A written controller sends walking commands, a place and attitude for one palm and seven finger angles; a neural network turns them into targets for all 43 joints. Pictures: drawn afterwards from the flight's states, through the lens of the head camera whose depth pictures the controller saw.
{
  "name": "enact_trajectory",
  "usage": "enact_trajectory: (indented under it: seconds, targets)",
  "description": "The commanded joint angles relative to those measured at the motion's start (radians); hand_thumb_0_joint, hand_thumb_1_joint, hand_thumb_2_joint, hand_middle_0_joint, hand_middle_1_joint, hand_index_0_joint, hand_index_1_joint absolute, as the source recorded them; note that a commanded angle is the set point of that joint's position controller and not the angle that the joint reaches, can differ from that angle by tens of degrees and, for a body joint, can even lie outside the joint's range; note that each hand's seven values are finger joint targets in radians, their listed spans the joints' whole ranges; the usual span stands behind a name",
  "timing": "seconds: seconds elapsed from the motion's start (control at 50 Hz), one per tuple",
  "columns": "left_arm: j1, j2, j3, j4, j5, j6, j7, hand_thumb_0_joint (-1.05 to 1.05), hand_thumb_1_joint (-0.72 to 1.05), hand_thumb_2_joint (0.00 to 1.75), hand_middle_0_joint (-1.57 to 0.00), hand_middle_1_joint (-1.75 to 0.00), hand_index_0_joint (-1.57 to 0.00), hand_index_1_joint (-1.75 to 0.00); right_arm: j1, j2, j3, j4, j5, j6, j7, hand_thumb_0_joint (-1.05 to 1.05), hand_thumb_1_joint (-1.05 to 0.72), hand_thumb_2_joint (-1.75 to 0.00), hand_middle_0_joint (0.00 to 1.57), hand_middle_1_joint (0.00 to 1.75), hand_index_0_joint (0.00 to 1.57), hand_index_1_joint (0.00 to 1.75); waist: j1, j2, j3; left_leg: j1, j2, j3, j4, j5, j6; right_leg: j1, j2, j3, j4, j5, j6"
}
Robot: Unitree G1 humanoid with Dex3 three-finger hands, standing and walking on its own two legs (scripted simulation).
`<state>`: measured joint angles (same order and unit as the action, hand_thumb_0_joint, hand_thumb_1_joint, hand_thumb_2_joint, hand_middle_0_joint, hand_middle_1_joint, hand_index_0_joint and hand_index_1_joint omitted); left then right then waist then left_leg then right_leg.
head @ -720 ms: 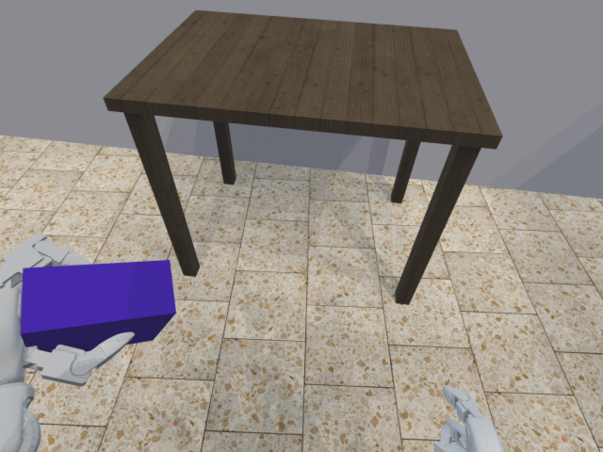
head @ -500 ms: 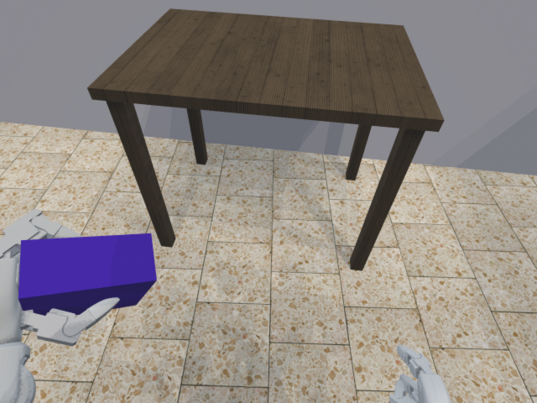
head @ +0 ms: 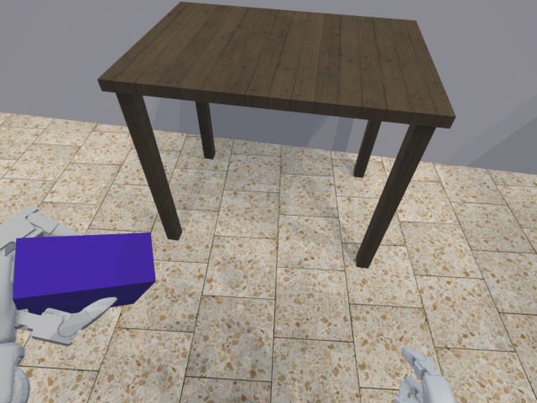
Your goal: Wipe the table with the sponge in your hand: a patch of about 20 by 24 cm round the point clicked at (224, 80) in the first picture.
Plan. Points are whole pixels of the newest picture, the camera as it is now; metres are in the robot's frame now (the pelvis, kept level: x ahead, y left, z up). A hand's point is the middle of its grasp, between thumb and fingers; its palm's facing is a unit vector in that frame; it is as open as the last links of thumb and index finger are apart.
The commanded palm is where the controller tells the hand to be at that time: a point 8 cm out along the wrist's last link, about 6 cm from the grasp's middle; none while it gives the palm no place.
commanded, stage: walk around to get in front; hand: left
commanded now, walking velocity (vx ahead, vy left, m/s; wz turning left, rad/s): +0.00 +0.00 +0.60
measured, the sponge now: (105, 275) +0.23 +0.20 +0.15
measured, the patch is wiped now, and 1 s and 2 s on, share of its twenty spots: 0.00 0.00 0.00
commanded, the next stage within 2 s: none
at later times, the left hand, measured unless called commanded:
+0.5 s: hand out of the picture +0.10 +0.26 +0.17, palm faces +0.60 -0.68 -0.42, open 9.5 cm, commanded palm +0.04 +0.29 +0.18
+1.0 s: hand out of the picture -0.05 +0.23 +0.17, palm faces +0.79 -0.45 -0.41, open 9.4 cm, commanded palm -0.12 +0.24 +0.18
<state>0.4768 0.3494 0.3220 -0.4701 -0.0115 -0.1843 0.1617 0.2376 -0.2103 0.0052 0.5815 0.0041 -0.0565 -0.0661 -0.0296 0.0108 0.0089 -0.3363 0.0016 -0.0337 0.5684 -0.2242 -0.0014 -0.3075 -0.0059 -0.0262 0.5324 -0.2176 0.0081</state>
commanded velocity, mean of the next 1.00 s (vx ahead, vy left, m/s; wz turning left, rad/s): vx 0.00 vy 0.00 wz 0.60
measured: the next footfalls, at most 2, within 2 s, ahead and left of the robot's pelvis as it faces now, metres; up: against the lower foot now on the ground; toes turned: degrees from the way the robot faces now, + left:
left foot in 0.56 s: -0.04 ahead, +0.12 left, +0.00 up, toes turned +24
right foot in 0.92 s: +0.01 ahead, -0.14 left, +0.00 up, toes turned +28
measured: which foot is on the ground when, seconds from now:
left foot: down 0.00-0.30, up 0.32-0.54, down 0.56-0.92, up 0.94-1.00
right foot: down 0.00-0.58, up 0.60-0.90, down 0.92-1.00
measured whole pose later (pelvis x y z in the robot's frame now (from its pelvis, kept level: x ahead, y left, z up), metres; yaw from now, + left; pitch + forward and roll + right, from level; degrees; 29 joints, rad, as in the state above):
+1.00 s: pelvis -0.10 -0.08 +0.00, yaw +34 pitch -2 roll +1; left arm 0.44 0.34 0.31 -0.48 -0.03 -0.12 0.15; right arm 0.20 -0.18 0.02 0.61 -0.01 -0.06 -0.04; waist 0.02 0.04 0.05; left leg -0.51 -0.02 -0.06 0.96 -0.38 -0.04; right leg -0.24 -0.03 -0.09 0.58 -0.29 -0.03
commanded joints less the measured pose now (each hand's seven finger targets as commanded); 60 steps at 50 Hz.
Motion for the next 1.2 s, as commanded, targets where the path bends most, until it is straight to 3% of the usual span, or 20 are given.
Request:
enact_trajectory:
  seconds: [0.0,0.16,0.22,0.24,0.28,0.3,0.38,0.5,0.52,0.54,0.56,0.58,0.62,0.68,0.84,0.86,0.9,0.94,1.02,1.18]
  targets:
    - [-0.024,0.176,0.142,-0.257,-0.012,-0.063,0.021,0.0,0.1,1.3,-1.2,-1.6,-1.2,-1.6,-0.087,-0.109,-0.04,-0.159,0.0,-0.052,-0.007,0.0,-0.9,-0.9,0.2,0.3,0.2,0.3,0.019,0.045,-0.099,-0.064,0.083,-0.098,-0.093,0.024,0.038,0.064,-0.103,0.048,-0.042,-0.062,-0.009]
    - [-0.035,0.174,0.145,-0.312,-0.01,-0.075,0.006,0.0,0.1,1.3,-1.2,-1.6,-1.2,-1.6,-0.069,-0.116,-0.054,-0.139,-0.017,-0.094,-0.006,0.0,-0.9,-0.9,0.2,0.3,0.2,0.3,0.027,0.218,-0.125,-0.032,0.211,-0.378,-0.203,0.193,0.147,0.036,0.022,0.037,0.175,-0.233,0.035]
    - [-0.002,0.159,0.132,-0.296,-0.022,-0.064,-0.003,0.0,0.1,1.3,-1.2,-1.6,-1.2,-1.6,-0.086,-0.113,-0.052,-0.125,-0.013,-0.09,0.007,0.0,-0.9,-0.9,0.2,0.3,0.2,0.3,0.036,0.167,-0.165,-0.043,0.162,-0.298,-0.116,0.272,0.103,0.164,-0.002,0.053,-0.026,-0.121,0.021]
    - [0.0,0.168,0.138,-0.29,-0.02,-0.052,0.0,0.0,0.1,1.3,-1.2,-1.6,-1.2,-1.6,-0.096,-0.105,-0.053,-0.134,-0.006,-0.079,0.008,0.0,-0.9,-0.9,0.2,0.3,0.2,0.3,0.038,0.076,-0.168,-0.115,0.111,-0.219,-0.049,0.128,0.066,0.215,-0.073,0.107,-0.101,-0.049,-0.008]
    - [-0.029,0.182,0.147,-0.258,-0.031,-0.025,0.017,0.0,0.1,1.3,-1.2,-1.6,-1.2,-1.6,-0.094,-0.092,-0.059,-0.153,0.006,-0.056,0.006,0.0,-0.9,-0.9,0.2,0.3,0.2,0.3,0.039,-0.204,-0.118,-0.221,-0.035,0.017,0.346,-0.223,-0.031,0.132,-0.384,0.367,-0.262,-0.104,-0.149]
    - [-0.023,0.183,0.147,-0.229,-0.032,-0.024,0.022,0.0,0.1,1.3,-1.2,-1.6,-1.2,-1.6,-0.082,-0.103,-0.061,-0.139,-0.003,-0.051,0.002,0.0,-0.9,-0.9,0.2,0.3,0.2,0.3,0.031,-0.156,-0.1,-0.212,-0.002,-0.005,0.506,-0.228,-0.033,0.077,-0.408,0.345,-0.257,-0.022,-0.165]
    - [-0.045,0.198,0.153,-0.19,-0.009,-0.034,0.012,0.0,0.1,1.3,-1.2,-1.6,-1.2,-1.6,-0.118,-0.063,-0.028,-0.151,-0.011,-0.036,-0.021,0.0,-0.9,-0.9,0.2,0.3,0.2,0.3,0.029,-0.175,-0.061,-0.105,0.05,0.051,0.423,-0.215,-0.041,0.032,-0.318,0.054,-0.171,0.25,-0.12]
    - [-0.086,0.174,0.125,-0.287,-0.01,-0.044,0.032,0.0,0.1,1.3,-1.2,-1.6,-1.2,-1.6,-0.078,-0.069,-0.029,-0.157,-0.029,-0.051,-0.032,0.0,-0.9,-0.9,0.2,0.3,0.2,0.3,0.023,-0.123,-0.112,0.084,0.006,0.148,-0.072,-0.1,-0.012,0.103,-0.297,-0.012,-0.015,0.285,-0.06]
    - [-0.089,0.177,0.12,-0.311,-0.017,-0.045,0.033,0.0,0.1,1.3,-1.2,-1.6,-1.2,-1.6,-0.063,-0.08,-0.038,-0.162,-0.025,-0.05,-0.033,0.0,-0.9,-0.9,0.2,0.3,0.2,0.3,0.008,-0.064,-0.134,0.163,0.024,0.126,-0.151,0.006,0.002,0.074,-0.264,-0.04,0.113,0.282,-0.017]
    - [-0.095,0.178,0.114,-0.363,-0.024,-0.052,0.033,0.0,0.1,1.3,-1.2,-1.6,-1.2,-1.6,-0.069,-0.113,-0.048,-0.173,-0.02,-0.058,-0.03,0.0,-0.9,-0.9,0.2,0.3,0.2,0.3,0.009,0.139,-0.151,0.24,0.176,-0.082,-0.202,0.276,0.078,-0.05,-0.167,-0.088,0.323,0.115,0.044]
    - [-0.091,0.185,0.114,-0.391,-0.031,-0.071,0.025,0.0,0.1,1.3,-1.2,-1.6,-1.2,-1.6,-0.073,-0.128,-0.054,-0.186,-0.016,-0.071,-0.017,0.0,-0.9,-0.9,0.2,0.3,0.2,0.3,0.025,0.323,-0.131,0.315,0.384,-0.359,-0.203,0.673,0.183,-0.254,-0.068,-0.071,0.498,-0.357,0.083]
    - [-0.064,0.197,0.134,-0.348,-0.003,-0.076,0.011,0.0,0.1,1.3,-1.2,-1.6,-1.2,-1.6,-0.03,-0.095,-0.043,-0.145,-0.025,-0.078,-0.004,0.0,-0.9,-0.9,0.2,0.3,0.2,0.3,0.018,0.297,-0.116,0.281,0.415,-0.469,-0.207,0.703,0.228,-0.318,-0.073,0.016,0.614,-0.41,0.076]
    - [-0.068,0.177,0.116,-0.364,0.006,-0.076,-0.006,0.0,0.1,1.3,-1.2,-1.6,-1.2,-1.6,-0.065,-0.119,-0.069,-0.129,-0.007,-0.089,0.022,0.0,-0.9,-0.9,0.2,0.3,0.2,0.3,0.016,0.191,-0.1,0.236,0.337,-0.33,-0.16,0.538,0.215,-0.321,-0.077,0.046,0.626,-0.315,0.073]
    - [-0.012,0.155,0.118,-0.359,-0.016,-0.063,-0.006,0.0,0.1,1.3,-1.2,-1.6,-1.2,-1.6,-0.069,-0.117,-0.068,-0.133,0.005,-0.102,0.029,0.0,-0.9,-0.9,0.2,0.3,0.2,0.3,0.022,0.243,-0.095,0.105,0.225,-0.183,-0.189,0.324,0.144,-0.162,-0.033,-0.016,0.487,-0.227,0.081]
    - [-0.077,0.153,0.11,-0.246,-0.04,-0.015,-0.009,0.0,0.1,1.3,-1.2,-1.6,-1.2,-1.6,-0.101,-0.101,-0.041,-0.139,-0.001,-0.087,0.014,0.0,-0.9,-0.9,0.2,0.3,0.2,0.3,0.041,0.21,-0.062,-0.087,0.172,-0.238,-0.253,-0.134,0.117,0.157,0.044,-0.048,0.032,-0.204,0.059]
    - [-0.085,0.174,0.127,-0.246,-0.033,-0.01,-0.007,0.0,0.1,1.3,-1.2,-1.6,-1.2,-1.6,-0.106,-0.097,-0.038,-0.145,0.0,-0.079,0.013,0.0,-0.9,-0.9,0.2,0.3,0.2,0.3,0.05,0.168,-0.066,-0.121,0.134,-0.202,-0.187,-0.181,0.091,0.215,0.007,-0.023,-0.113,-0.133,0.036]
    - [-0.139,0.255,0.153,-0.242,-0.014,0.005,0.008,0.0,0.1,1.3,-1.2,-1.6,-1.2,-1.6,-0.129,-0.058,-0.028,-0.162,-0.004,-0.058,0.014,0.0,-0.9,-0.9,0.2,0.3,0.2,0.3,0.053,-0.263,-0.046,-0.285,-0.054,0.028,0.346,-0.304,-0.033,0.183,-0.409,0.464,-0.357,-0.169,-0.134]
    - [-0.111,0.192,0.114,-0.204,-0.021,0.009,0.011,0.0,0.1,1.3,-1.2,-1.6,-1.2,-1.6,-0.097,-0.083,-0.043,-0.135,-0.017,-0.061,0.014,0.0,-0.9,-0.9,0.2,0.3,0.2,0.3,0.025,-0.215,-0.053,-0.23,-0.017,-0.011,0.638,-0.217,-0.05,0.073,-0.38,0.33,-0.3,-0.044,-0.122]
    - [-0.107,0.214,0.147,-0.198,-0.013,-0.024,0.009,0.0,0.1,1.3,-1.2,-1.6,-1.2,-1.6,-0.144,-0.067,-0.025,-0.143,-0.012,-0.04,-0.019,0.0,-0.9,-0.9,0.2,0.3,0.2,0.3,0.035,-0.161,-0.028,-0.14,0.029,0.065,0.506,-0.18,-0.063,0.069,-0.3,0.02,-0.239,0.173,-0.104]
    - [-0.051,0.167,0.137,-0.249,-0.019,-0.041,0.036,0.0,0.1,1.3,-1.2,-1.6,-1.2,-1.6,-0.08,-0.074,-0.039,-0.166,-0.027,-0.045,-0.024,0.0,-0.9,-0.9,0.2,0.3,0.2,0.3,0.043,-0.146,-0.115,0.037,0.014,0.147,-0.05,-0.159,-0.017,0.176,-0.327,0.011,-0.085,0.249,-0.087]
